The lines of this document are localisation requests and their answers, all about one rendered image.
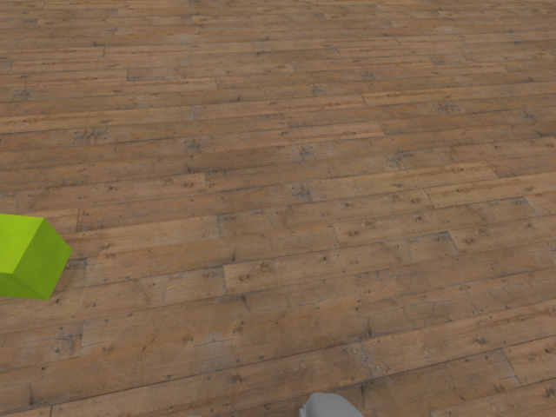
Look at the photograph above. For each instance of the robot right thigh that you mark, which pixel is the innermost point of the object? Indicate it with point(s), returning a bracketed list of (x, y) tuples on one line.
[(328, 405)]

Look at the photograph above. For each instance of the carton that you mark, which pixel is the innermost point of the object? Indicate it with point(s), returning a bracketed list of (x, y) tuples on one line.
[(32, 257)]

